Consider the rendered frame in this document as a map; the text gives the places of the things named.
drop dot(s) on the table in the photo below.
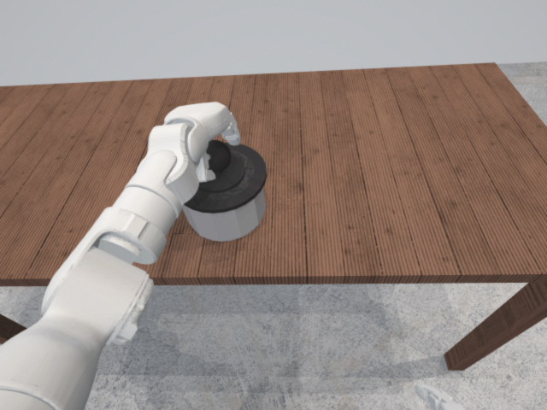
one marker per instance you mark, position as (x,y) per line
(394,175)

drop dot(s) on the left robot hand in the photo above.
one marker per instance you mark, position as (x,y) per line
(216,119)

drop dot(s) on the robot left forearm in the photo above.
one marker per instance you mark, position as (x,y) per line
(134,229)

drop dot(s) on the right robot hand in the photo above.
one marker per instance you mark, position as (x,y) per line
(436,398)

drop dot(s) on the lid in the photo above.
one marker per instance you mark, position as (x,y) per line
(233,187)

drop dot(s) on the left robot upper arm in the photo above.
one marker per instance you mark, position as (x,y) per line
(52,364)

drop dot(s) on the knob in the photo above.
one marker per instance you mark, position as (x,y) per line
(220,156)

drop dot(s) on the pot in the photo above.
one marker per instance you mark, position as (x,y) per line
(230,225)

